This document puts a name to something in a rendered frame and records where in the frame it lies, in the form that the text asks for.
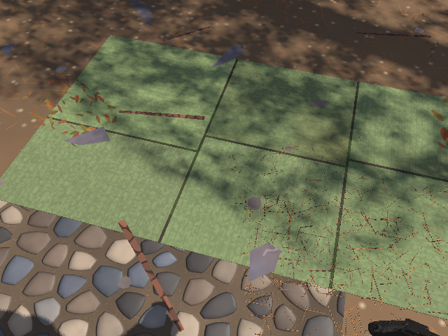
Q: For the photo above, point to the right robot hand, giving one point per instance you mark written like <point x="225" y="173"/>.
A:
<point x="399" y="328"/>

